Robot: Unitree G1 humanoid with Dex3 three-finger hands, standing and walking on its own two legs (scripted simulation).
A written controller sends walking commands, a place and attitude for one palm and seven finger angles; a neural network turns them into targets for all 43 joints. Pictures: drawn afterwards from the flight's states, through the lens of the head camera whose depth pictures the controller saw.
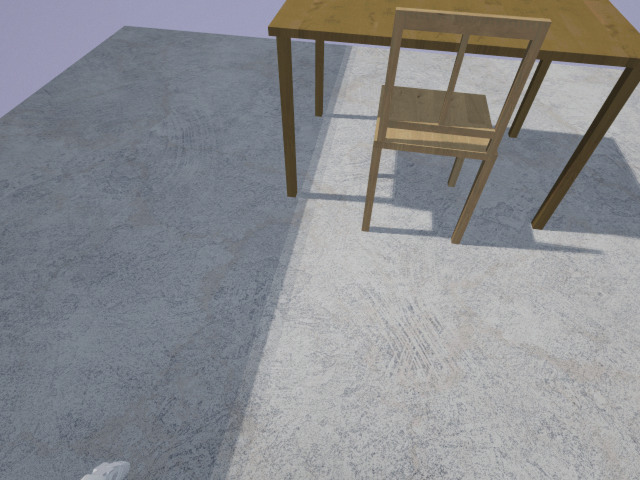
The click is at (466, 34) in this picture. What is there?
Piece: chair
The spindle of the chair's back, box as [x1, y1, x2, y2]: [438, 34, 469, 125]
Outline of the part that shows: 469,35 462,34 438,124 443,125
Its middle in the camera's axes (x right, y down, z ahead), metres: +0.39 -0.47 +1.16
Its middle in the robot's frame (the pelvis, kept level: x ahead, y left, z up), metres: +1.19 -0.33 -0.08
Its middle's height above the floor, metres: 0.69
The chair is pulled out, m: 0.00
